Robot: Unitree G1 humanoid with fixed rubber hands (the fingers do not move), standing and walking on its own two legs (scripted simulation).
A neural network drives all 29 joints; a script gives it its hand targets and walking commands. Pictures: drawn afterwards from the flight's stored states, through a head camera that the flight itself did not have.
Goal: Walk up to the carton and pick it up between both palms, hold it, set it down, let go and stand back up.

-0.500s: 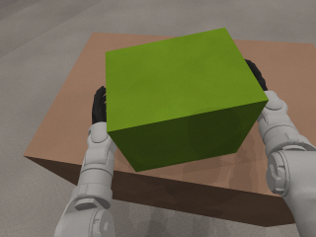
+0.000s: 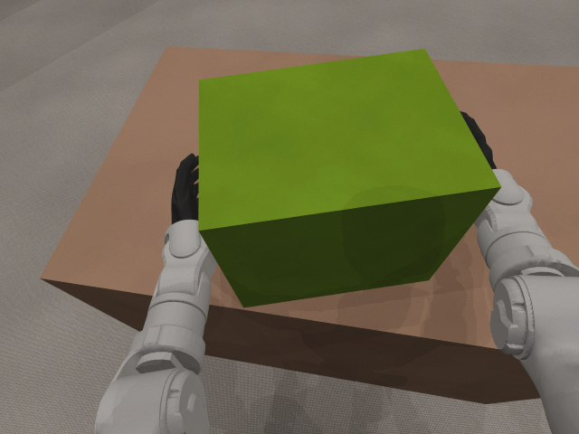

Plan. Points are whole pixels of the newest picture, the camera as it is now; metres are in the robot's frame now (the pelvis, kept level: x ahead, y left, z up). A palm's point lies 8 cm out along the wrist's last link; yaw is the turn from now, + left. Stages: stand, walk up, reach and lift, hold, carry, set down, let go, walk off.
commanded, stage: set down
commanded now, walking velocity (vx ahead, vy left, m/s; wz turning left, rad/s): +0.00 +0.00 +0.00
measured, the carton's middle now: (325, 190) +0.45 -0.01 +0.03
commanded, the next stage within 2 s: none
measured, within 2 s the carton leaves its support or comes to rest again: neither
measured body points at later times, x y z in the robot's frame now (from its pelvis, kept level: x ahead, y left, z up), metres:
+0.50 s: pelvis -0.01 -0.01 -0.01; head +0.12 -0.05 +0.42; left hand +0.40 +0.20 +0.02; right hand +0.50 -0.23 +0.04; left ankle -0.03 +0.15 -0.74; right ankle -0.02 -0.10 -0.74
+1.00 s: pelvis -0.03 -0.01 -0.01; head +0.09 -0.05 +0.42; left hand +0.35 +0.21 +0.02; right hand +0.45 -0.26 +0.01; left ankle -0.03 +0.15 -0.74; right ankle -0.02 -0.10 -0.74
